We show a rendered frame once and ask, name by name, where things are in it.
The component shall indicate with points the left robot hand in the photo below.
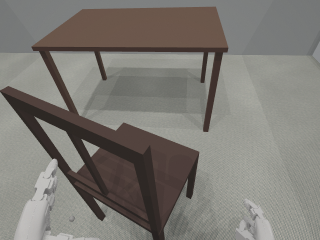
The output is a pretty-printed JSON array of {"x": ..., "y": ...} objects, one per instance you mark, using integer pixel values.
[{"x": 35, "y": 217}]

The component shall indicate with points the chair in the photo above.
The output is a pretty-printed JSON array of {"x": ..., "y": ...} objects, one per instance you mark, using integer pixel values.
[{"x": 136, "y": 173}]

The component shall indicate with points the right robot hand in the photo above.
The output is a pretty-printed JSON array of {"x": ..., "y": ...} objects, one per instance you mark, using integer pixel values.
[{"x": 260, "y": 229}]

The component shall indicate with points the table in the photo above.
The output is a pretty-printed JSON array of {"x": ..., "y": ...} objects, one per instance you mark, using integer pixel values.
[{"x": 161, "y": 29}]

